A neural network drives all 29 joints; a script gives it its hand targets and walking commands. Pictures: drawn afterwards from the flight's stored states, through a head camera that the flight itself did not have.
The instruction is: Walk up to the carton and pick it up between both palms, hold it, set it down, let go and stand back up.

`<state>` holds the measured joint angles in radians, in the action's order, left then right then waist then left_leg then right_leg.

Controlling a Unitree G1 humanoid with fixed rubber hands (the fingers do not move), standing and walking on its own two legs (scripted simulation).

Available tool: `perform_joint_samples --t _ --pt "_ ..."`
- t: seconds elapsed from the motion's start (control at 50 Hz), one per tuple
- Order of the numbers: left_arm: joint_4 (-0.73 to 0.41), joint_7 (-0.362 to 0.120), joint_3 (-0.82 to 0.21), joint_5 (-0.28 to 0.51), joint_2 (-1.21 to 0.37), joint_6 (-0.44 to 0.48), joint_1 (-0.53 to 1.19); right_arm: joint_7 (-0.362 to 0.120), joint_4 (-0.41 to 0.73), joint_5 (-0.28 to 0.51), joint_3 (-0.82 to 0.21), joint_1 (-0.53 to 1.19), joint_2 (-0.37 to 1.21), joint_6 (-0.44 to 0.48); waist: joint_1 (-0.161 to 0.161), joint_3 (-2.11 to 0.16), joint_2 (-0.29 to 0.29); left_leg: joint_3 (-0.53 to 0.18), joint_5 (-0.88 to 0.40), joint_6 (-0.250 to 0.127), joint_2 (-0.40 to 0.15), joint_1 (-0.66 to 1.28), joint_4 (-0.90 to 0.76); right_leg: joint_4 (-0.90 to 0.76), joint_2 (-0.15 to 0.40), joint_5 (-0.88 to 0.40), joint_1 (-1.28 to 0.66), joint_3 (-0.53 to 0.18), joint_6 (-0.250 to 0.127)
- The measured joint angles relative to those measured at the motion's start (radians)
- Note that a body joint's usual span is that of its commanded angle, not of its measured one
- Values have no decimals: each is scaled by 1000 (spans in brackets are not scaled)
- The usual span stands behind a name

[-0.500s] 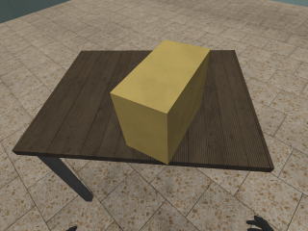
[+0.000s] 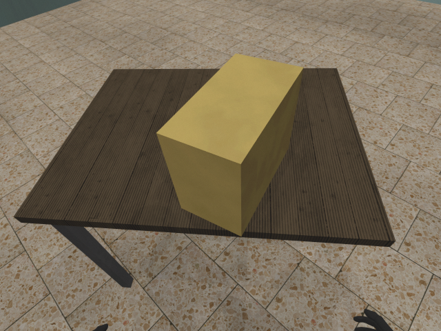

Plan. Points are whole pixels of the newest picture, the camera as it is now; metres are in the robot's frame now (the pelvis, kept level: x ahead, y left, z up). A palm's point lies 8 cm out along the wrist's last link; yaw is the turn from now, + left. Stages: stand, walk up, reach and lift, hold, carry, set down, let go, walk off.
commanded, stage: walk up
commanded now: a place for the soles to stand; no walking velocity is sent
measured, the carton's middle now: (238, 142) +0.49 +0.00 +0.04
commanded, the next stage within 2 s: none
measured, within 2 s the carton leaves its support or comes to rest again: neither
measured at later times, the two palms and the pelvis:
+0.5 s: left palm out of the picture +0.07 +0.29 -0.10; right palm out of the picture +0.10 -0.26 -0.11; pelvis +0.00 +0.00 +0.00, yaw -1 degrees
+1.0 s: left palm out of the picture +0.09 +0.31 -0.09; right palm out of the picture +0.09 -0.26 -0.13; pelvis +0.01 +0.02 -0.01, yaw -6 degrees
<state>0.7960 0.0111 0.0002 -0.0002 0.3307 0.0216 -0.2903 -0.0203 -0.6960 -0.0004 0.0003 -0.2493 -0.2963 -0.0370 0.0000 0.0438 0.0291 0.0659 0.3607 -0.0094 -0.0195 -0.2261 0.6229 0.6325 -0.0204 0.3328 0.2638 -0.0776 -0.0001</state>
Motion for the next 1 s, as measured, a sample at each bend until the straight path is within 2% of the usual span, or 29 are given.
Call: perform_joint_samples --t 0.5,0.66,0.7,0.8,0.84,0.88,1.0 --pt "0 7 0 0 7 -1 -9 -3 0 0 5 6 -6 -11 0 19 3 11 17 -9 -3 3 36 32 -5 13 0 -13 0" --pt "0 10 0 0 9 -1 -31 -3 0 0 23 16 -24 -12 0 37 9 17 33 -16 9 -2 48 42 -8 13 16 -55 0" --pt "1 11 0 0 11 -1 -30 -4 0 0 23 14 -24 -12 1 41 9 25 37 -27 9 8 47 83 -7 20 26 -48 0" --pt "0 21 0 0 17 -5 -31 -4 0 0 23 1 -24 -12 0 43 9 36 52 -33 7 36 47 272 -7 155 54 8 0" --pt "0 21 0 0 18 -5 -31 -4 0 0 23 1 -23 -10 -1 42 7 43 55 -30 7 33 48 212 0 138 47 24 0" --pt "0 21 0 0 19 -3 -29 -4 0 0 23 5 -24 -10 -1 47 9 49 70 -20 6 14 77 82 4 7 27 19 0" --pt "0 23 0 0 18 -1 -38 -1 0 0 23 35 -28 -43 0 86 31 36 171 -18 -5 -58 256 102 -6 47 26 -5 -8"
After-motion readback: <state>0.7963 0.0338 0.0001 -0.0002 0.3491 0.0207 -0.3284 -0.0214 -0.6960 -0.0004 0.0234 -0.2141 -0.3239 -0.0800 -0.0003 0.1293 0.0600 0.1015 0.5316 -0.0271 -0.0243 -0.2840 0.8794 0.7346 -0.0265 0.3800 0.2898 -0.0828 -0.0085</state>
